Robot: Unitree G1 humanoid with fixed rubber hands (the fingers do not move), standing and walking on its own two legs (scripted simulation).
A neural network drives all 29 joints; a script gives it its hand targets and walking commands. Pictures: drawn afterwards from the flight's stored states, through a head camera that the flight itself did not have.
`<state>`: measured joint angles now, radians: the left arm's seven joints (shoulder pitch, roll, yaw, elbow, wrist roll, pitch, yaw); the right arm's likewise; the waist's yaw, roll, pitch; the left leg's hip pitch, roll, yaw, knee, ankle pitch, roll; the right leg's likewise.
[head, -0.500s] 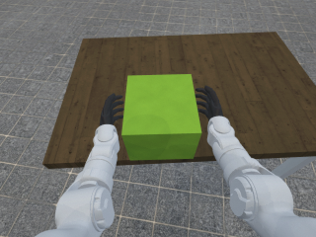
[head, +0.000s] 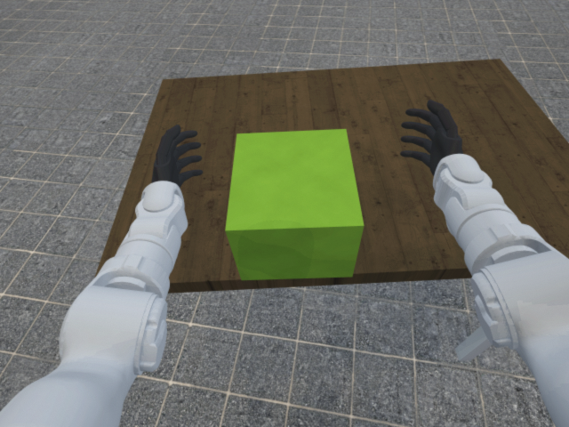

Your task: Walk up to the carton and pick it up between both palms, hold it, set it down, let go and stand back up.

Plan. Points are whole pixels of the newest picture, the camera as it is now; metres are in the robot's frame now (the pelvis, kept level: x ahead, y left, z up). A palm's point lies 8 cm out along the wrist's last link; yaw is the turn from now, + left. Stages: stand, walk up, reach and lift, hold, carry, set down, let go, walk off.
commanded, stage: set down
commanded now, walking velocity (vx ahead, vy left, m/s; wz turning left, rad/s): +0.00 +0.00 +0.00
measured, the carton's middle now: (293, 204) +0.45 +0.07 +0.02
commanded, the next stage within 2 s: none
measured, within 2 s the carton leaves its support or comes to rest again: neither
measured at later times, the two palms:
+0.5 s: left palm (153, 154) +0.40 +0.25 +0.17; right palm (455, 129) +0.46 -0.13 +0.18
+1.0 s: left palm (150, 228) +0.33 +0.25 +0.11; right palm (449, 208) +0.39 -0.14 +0.12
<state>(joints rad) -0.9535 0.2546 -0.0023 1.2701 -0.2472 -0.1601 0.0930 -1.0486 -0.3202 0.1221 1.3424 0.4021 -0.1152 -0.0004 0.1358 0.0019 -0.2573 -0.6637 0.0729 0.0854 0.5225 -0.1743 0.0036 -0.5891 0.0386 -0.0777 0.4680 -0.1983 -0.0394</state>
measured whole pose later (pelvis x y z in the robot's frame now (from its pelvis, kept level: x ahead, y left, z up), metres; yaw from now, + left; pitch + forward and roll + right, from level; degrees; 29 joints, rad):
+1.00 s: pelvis -0.01 -0.02 +0.01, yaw +3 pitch +1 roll +0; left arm -0.48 0.24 0.17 0.51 -0.13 0.29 0.04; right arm -0.60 -0.18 0.03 0.68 0.31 0.14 -0.13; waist 0.06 -0.02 -0.03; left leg -0.27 0.04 0.04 0.37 -0.12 -0.02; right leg -0.20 0.04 -0.08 0.37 -0.19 -0.06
